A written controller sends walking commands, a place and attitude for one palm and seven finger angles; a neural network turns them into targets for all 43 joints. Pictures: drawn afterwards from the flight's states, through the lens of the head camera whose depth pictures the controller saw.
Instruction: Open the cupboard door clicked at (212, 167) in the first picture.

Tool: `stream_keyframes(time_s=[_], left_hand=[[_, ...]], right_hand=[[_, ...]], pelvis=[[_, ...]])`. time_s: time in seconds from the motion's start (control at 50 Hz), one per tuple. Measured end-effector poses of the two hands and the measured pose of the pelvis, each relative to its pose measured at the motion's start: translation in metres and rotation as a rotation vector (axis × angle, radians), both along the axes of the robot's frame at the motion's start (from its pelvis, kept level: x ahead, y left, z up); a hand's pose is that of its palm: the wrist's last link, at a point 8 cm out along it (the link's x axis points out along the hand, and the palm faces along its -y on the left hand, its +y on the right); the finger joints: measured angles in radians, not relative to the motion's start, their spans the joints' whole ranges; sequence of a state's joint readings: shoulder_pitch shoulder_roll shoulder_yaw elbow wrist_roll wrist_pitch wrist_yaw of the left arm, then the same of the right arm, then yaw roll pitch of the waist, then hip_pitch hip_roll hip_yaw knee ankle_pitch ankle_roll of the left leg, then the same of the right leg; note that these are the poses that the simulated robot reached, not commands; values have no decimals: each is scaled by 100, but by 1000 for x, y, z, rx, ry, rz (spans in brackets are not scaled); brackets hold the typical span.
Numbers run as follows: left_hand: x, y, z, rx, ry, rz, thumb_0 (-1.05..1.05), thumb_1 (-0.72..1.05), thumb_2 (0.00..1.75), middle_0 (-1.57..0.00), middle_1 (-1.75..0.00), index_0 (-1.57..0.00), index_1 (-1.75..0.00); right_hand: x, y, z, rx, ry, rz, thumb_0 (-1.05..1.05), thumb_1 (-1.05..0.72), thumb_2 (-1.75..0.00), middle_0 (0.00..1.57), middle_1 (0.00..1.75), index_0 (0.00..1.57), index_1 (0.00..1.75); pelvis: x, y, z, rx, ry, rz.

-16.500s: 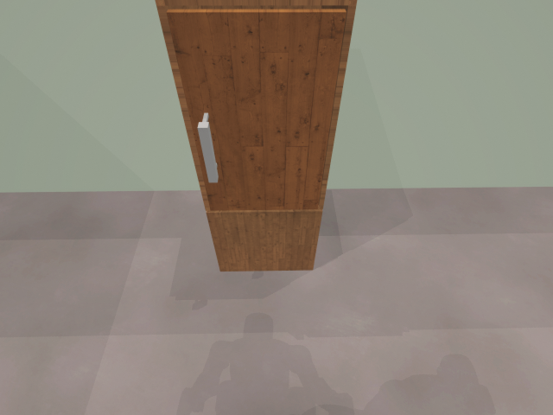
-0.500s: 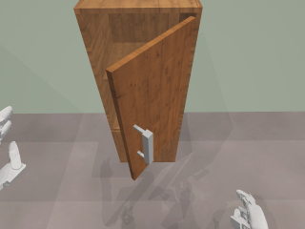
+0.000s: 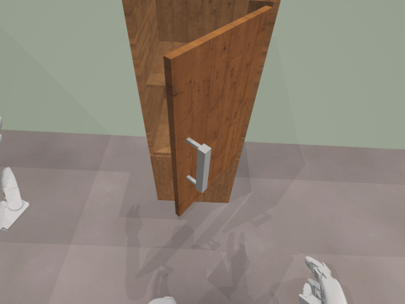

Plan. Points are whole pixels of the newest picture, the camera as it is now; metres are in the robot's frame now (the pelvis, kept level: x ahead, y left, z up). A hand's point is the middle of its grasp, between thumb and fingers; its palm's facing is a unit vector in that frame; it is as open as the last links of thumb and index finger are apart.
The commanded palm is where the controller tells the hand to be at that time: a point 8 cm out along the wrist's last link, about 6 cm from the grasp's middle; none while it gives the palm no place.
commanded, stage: step back with the hand held close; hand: left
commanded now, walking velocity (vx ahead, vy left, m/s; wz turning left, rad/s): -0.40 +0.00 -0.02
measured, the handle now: (196, 166) +0.46 +0.05 -0.05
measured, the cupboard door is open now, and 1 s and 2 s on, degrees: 51 51 51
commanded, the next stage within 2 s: stop stepping back and stand still in 0.60 s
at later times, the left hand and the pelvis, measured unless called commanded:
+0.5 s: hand out of the picture +0.14 +0.27 +0.18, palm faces +0.40 -0.77 -0.49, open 7.4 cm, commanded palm +0.06 +0.30 +0.19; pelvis -0.07 +0.00 +0.01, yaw +2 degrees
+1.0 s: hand out of the picture +0.00 +0.22 +0.19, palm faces +0.41 -0.80 -0.44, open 7.4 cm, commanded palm -0.04 +0.26 +0.19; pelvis -0.20 -0.03 +0.01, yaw -3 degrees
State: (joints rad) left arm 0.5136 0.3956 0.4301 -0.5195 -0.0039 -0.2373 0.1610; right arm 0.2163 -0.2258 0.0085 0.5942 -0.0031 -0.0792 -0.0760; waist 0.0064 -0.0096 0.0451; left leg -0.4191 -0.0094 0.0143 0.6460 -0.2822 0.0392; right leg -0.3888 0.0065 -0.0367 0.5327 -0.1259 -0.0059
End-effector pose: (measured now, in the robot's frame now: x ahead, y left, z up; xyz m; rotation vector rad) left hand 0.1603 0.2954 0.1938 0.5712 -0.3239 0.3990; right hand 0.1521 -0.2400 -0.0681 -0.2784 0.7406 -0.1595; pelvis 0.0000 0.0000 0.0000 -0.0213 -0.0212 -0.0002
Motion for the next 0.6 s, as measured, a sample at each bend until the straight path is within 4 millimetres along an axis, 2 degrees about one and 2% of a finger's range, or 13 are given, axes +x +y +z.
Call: stream_keyframes(time_s=[0.14, 0.24, 0.32, 0.4, 0.46, 0.54, 0.6], left_hand=[[-11, 7, 3, 70, 17, -32, 2, 88, 89, -21, -30, -21, -30], [-36, 12, 5, 99, 25, 26, 2, 88, 89, -21, -30, -21, -30], [-51, 3, -5, 17, 41, 42, 2, 89, 89, -21, -30, -21, -30], [-58, -5, -5, -24, 51, -1, 2, 89, 89, -21, -30, -21, -30], [-61, 2, -1, -1, 50, -25, 2, 88, 89, -21, -30, -21, -30], [-70, 15, 3, 22, 86, -34, 2, 88, 89, -21, -30, -21, -30], [-85, 11, 4, 5, 117, -48, 2, 89, 89, -21, -30, -21, -30]], right_hand=[[-21, -1, -1, -15, 7, -33, 1, -91, -90, 20, 30, 21, 30], [-23, 1, -5, -9, 11, 17, 1, -91, -90, 20, 30, 21, 30], [-22, 2, -8, 10, 11, 54, 1, -91, -90, 20, 30, 21, 30], [-26, 5, 3, 12, 16, 41, 1, -91, -90, 20, 30, 21, 30], [-28, 9, 13, -10, -3, 31, 1, -91, -90, 20, 30, 21, 30], [-36, 16, 27, -1, -41, 35, 1, -91, -90, 20, 30, 21, 30], [-51, 20, 35, 20, -89, 51, 1, -91, -90, 20, 30, 21, 30]], pelvis=[[-16, 4, -2, -18, 3, 33], [-25, -4, -3, -24, 39, 46], [-42, -9, -1, -27, 46, 28], [-48, -7, 7, -11, 53, 39], [-55, -2, 9, -16, 69, 44], [-80, 0, 15, -4, 58, 21], [-98, 0, 19, -20, 55, -11]])
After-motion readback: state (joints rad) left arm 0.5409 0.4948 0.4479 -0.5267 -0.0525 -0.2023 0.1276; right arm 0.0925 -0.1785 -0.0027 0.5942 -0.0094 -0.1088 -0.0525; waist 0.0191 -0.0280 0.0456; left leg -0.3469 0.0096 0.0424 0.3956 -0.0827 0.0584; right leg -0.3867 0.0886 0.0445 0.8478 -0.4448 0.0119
